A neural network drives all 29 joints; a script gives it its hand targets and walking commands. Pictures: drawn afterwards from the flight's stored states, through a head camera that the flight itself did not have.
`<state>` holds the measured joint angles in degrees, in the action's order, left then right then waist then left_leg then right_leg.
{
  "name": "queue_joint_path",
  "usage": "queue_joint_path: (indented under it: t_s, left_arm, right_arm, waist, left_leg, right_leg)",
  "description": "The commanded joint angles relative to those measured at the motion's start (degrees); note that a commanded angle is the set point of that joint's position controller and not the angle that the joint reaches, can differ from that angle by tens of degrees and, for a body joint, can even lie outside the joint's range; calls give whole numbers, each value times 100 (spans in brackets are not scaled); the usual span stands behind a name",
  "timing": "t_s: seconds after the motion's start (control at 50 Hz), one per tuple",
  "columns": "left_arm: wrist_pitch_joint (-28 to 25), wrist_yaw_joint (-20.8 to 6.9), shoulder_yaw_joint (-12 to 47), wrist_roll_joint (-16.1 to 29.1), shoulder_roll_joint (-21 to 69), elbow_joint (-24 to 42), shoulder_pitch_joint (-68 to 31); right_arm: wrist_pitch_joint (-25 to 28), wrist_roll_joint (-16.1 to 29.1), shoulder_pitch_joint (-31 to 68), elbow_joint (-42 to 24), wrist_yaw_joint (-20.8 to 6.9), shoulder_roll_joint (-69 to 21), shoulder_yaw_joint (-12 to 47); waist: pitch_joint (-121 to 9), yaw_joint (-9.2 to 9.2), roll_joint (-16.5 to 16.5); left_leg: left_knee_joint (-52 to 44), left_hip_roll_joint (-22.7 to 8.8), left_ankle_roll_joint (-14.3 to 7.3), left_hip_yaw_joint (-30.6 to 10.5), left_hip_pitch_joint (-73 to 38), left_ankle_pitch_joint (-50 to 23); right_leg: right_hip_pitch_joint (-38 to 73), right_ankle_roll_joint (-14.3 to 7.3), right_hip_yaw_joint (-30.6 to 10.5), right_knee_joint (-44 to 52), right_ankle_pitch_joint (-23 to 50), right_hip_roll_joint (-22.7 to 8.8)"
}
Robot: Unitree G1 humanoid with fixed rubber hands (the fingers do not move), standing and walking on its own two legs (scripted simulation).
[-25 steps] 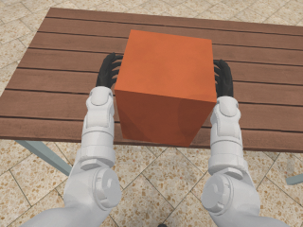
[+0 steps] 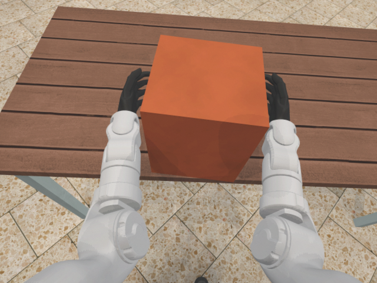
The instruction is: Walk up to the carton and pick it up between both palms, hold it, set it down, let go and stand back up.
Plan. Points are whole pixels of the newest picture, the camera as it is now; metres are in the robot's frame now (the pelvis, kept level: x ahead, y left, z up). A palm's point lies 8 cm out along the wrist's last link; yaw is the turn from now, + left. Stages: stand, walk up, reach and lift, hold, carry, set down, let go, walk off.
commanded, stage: set down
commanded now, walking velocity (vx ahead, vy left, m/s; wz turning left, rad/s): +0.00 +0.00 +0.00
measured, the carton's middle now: (200, 116) +0.45 -0.03 +0.04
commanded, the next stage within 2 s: none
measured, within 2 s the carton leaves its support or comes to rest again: rests again in 0.36 s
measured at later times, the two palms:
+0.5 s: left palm (109, 105) +0.45 +0.17 +0.07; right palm (261, 106) +0.45 -0.16 +0.09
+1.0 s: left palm (94, 90) +0.43 +0.18 +0.13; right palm (302, 92) +0.42 -0.21 +0.16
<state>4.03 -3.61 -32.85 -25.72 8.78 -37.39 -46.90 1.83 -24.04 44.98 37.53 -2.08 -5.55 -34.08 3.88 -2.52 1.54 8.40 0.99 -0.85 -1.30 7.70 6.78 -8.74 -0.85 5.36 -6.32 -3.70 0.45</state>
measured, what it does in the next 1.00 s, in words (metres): shifts its weight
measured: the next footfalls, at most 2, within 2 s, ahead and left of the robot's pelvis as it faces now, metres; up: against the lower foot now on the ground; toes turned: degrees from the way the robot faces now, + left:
none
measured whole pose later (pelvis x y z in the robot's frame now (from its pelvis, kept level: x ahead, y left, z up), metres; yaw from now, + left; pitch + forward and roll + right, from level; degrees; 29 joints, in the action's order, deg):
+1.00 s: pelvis -0.05 +0.00 -0.02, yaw -3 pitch +21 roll +0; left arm -4.5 4.4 4.2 20.4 -18.0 -79.3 -67.1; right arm 0.2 18.1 71.3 80.2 0.7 18.4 4.0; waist -16.2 0.7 0.4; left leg 23.4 -0.5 -0.5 1.4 36.3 8.3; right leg -36.9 -1.4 2.9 -18.2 -2.6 1.4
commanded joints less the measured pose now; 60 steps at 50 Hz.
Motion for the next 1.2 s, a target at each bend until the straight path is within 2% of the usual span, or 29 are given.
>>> queue_joint_path:
  t_s: [0.0,0.08,0.12,0.14,0.18,0.24,0.28,0.32,0.42,0.48,0.52,0.58,0.6,0.64,0.66,0.7,0.76,0.8,0.82,0.84,0.86,0.9,0.94,1.0,1.02,1.06,1.12,1.16,1.18]
  left_arm:
    - [-10,-293,813,52,780,-71,-1704]
    - [-172,-62,792,276,135,-85,-1820]
    - [-366,122,876,541,-392,-163,-1993]
    - [-465,231,997,750,-623,-252,-2119]
    - [-708,449,1187,1103,-1039,-501,-2296]
    - [-1110,723,1343,1571,-1627,-1055,-2674]
    - [-1290,835,1475,1843,-1867,-1532,-2848]
    - [-1406,898,1613,2133,-2086,-1976,-3047]
    - [-1506,968,2061,2709,-2354,-2684,-3150]
    - [-1545,980,2455,3067,-2421,-2746,-3370]
    - [-1531,993,2730,3269,-2411,-2711,-3391]
    - [-1445,982,2981,3512,-2460,-2670,-3439]
    - [-1424,970,3030,3623,-2494,-2622,-3496]
    - [-1412,953,3017,3753,-2683,-2470,-3692]
    - [-1399,939,3075,3830,-2758,-2508,-3687]
    - [-1393,871,3118,3960,-2897,-2836,-3717]
    - [-1376,864,3229,4086,-3159,-2996,-3982]
    - [-1318,887,3310,4277,-3390,-2824,-4297]
    - [-1274,866,3423,4342,-3407,-3077,-4331]
    - [-1249,844,3471,4429,-3435,-3194,-4373]
    - [-1219,838,3524,4522,-3537,-3111,-4475]
    - [-1134,779,3609,4591,-3614,-3533,-4574]
    - [-1031,810,3716,4688,-3735,-3221,-4867]
    - [-847,752,3815,4753,-3748,-3522,-4855]
    - [-793,748,3742,4790,-3895,-3358,-5021]
    - [-671,739,3829,4860,-3960,-3276,-5184]
    - [-449,654,3899,4890,-3881,-3694,-5069]
    - [-362,655,3964,4937,-4051,-3325,-5337]
    - [-313,674,3960,4953,-4014,-3129,-5383]
  right_arm:
    - [-148,-77,1729,247,-447,-1072,1200]
    - [-55,224,1912,317,-270,-393,1137]
    - [79,465,2169,287,-112,64,1286]
    - [125,719,2310,419,-20,304,1399]
    - [225,1180,2492,756,168,561,1722]
    - [445,1773,2925,1304,467,995,2094]
    - [582,2075,3137,1718,588,1235,2280]
    - [647,2345,3377,2176,641,1492,2412]
    - [777,2855,3651,2884,688,2231,2561]
    - [846,3092,3792,3153,650,2530,2662]
    - [869,3275,3838,3300,579,2800,2784]
    - [815,3532,3921,3369,477,3002,3025]
    - [791,3599,3978,3378,455,3076,3057]
    - [765,3650,4277,3039,416,3108,3166]
    - [726,3716,4329,2928,388,3079,3274]
    - [600,3844,4462,3114,307,2985,3471]
    - [459,4061,4677,3344,233,2980,3653]
    - [403,4131,5012,3062,227,3147,3633]
    - [322,4120,4995,3275,226,3076,3674]
    - [262,4152,5067,3318,222,3082,3719]
    - [209,4175,5101,3253,235,3150,3738]
    - [72,4205,5148,3605,269,3083,3797]
    - [-32,4253,5378,3536,299,3221,3726]
    - [-237,4349,5367,3699,341,3105,3843]
    - [-286,4370,5559,3473,367,3167,3838]
    - [-411,4326,5655,3326,450,3253,3745]
    - [-665,4336,5497,3666,480,3122,3804]
    - [-755,4306,5665,3384,512,3331,3632]
    - [-785,4279,5710,3255,534,3356,3602]
  waist:
    - [-2553,298,-6]
    - [-3034,366,-122]
    - [-3532,453,-26]
    - [-3752,419,-5]
    - [-4111,546,-15]
    - [-4721,629,20]
    - [-5000,665,20]
    - [-5170,636,39]
    - [-5471,467,-224]
    - [-5651,282,-380]
    - [-5668,266,-570]
    - [-5543,283,-734]
    - [-5649,245,-671]
    - [-5830,339,-394]
    - [-5958,386,-296]
    - [-5627,463,-71]
    - [-5447,519,-98]
    - [-5795,525,-77]
    - [-5721,457,35]
    - [-5593,491,18]
    - [-5689,448,18]
    - [-5287,372,79]
    - [-5531,340,-97]
    - [-5400,288,-106]
    - [-5476,316,-16]
    - [-5500,182,-132]
    - [-4846,98,-197]
    - [-5008,-16,-413]
    - [-5119,-13,-443]
  left_leg:
    - [-53,36,72,24,560,-1232]
    - [5,40,63,80,650,-1418]
    - [76,47,19,151,802,-1554]
    - [141,61,-2,185,929,-1708]
    - [159,55,-92,248,1465,-1665]
    - [271,25,-196,332,2294,-1632]
    - [360,-34,-218,340,2616,-1656]
    - [459,-88,-223,351,2755,-1512]
    - [1029,-233,107,232,1874,-2316]
    - [1416,-328,377,121,1115,-3016]
    - [1616,-384,538,83,437,-3381]
    - [1805,-463,699,1,102,-3609]
    - [1819,-473,708,-20,63,-3564]
    - [1759,-434,648,7,401,-3265]
    - [1676,-409,573,36,654,-2986]
    - [1447,-381,398,35,1437,-2224]
    - [1200,-360,252,105,2051,-1444]
    - [1241,-335,219,151,2021,-1304]
    - [1284,-371,191,117,2052,-1198]
    - [1266,-371,160,140,2288,-973]
    - [1249,-362,139,167,2356,-878]
    - [1229,-357,44,172,2788,-427]
    - [1188,-358,84,169,2737,-395]
    - [1257,-354,37,169,2913,-419]
    - [1215,-334,13,215,2986,-326]
    - [1167,-288,-23,210,3108,-209]
    - [1106,-316,6,169,3151,-76]
    - [1064,-303,60,159,2920,-68]
    - [1102,-302,90,147,2688,-303]
  right_leg:
    - [2103,395,-47,-758,2694,24]
    - [2015,345,-141,-884,2867,37]
    - [2063,335,-239,-995,3120,50]
    - [2069,336,-315,-1104,3394,52]
    - [2231,306,-466,-1292,3687,20]
    - [2419,274,-718,-1581,4112,-81]
    - [2470,241,-809,-1774,4287,-113]
    - [2277,244,-854,-1840,4101,-142]
    - [954,169,-719,-1617,3514,7]
    - [8,120,-563,-1369,3093,134]
    - [-697,63,-482,-1153,2597,193]
    - [-1249,-9,-453,-924,2099,240]
    - [-1279,11,-454,-917,2090,225]
    - [-1030,88,-428,-1028,2179,214]
    - [-776,142,-451,-1112,2230,175]
    - [-324,212,-547,-1286,2032,88]
    - [-17,307,-592,-1446,1719,-9]
    - [-40,355,-558,-1507,1603,-9]
    - [-110,357,-555,-1538,1483,-22]
    - [-73,355,-605,-1558,1356,-65]
    - [25,361,-571,-1577,1339,-82]
    - [190,382,-629,-1649,1102,-158]
    - [220,363,-595,-1707,1124,-145]
    - [540,332,-683,-1765,1365,-207]
    - [670,358,-675,-1797,1422,-190]
    - [902,379,-685,-1786,1458,-222]
    - [961,279,-720,-1730,1394,-285]
    - [868,250,-652,-1670,1337,-257]
    - [830,239,-627,-1652,1467,-211]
